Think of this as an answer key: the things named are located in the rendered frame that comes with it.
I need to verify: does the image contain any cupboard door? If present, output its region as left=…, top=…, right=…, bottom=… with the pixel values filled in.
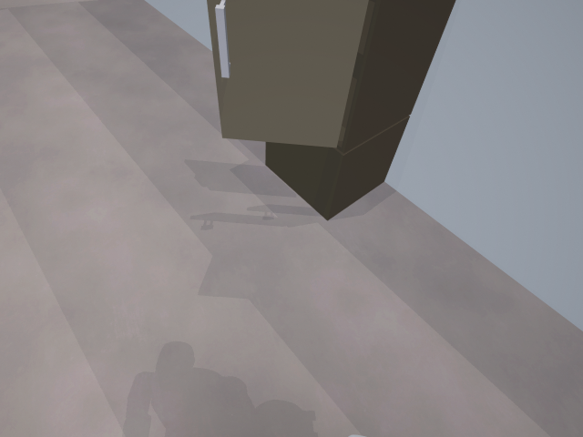
left=207, top=0, right=369, bottom=147

